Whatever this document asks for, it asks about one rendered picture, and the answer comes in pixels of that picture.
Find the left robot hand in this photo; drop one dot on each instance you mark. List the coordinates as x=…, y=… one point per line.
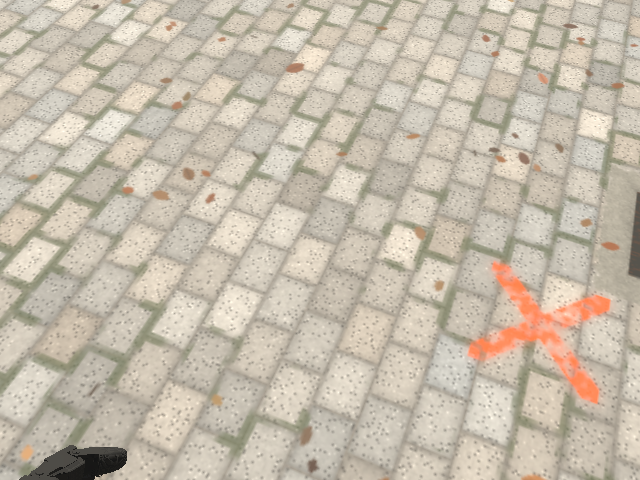
x=71, y=463

